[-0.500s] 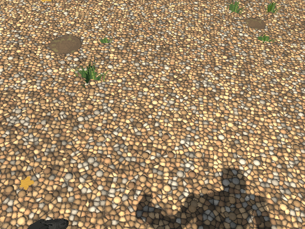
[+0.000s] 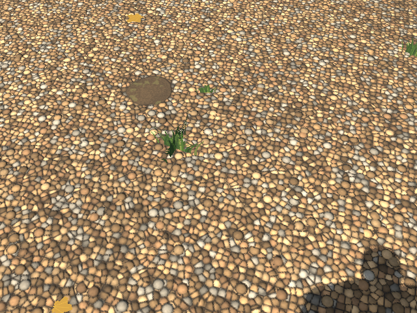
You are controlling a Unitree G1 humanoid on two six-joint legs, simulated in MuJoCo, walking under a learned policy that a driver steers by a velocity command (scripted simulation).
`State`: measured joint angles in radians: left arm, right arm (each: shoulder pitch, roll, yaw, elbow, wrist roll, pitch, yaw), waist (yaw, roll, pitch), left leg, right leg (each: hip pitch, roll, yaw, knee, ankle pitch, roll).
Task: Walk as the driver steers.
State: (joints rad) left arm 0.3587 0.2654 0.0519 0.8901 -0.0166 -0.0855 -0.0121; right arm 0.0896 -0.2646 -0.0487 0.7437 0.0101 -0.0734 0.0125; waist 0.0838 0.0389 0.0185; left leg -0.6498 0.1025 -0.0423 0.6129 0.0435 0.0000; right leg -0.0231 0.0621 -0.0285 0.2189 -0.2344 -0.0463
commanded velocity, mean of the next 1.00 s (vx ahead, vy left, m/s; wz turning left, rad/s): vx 0.47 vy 0.00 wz -0.37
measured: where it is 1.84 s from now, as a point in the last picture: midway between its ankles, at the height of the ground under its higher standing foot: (278, 253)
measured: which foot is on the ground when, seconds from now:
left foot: up 0.00-0.10, down 0.12-0.66, up 0.68-1.00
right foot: down 0.00-0.14, up 0.16-0.66, down 0.68-1.00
